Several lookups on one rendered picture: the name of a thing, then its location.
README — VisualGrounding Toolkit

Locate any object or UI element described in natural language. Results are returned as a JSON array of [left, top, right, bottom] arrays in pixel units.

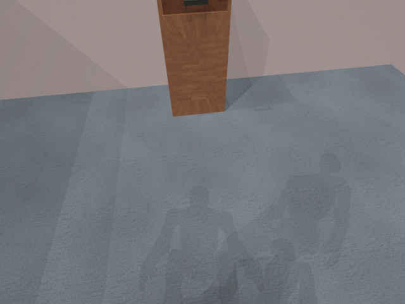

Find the cabinet
[[157, 0, 232, 117]]

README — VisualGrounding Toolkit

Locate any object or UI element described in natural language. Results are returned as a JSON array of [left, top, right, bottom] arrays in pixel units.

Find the drawer
[[161, 0, 227, 15]]

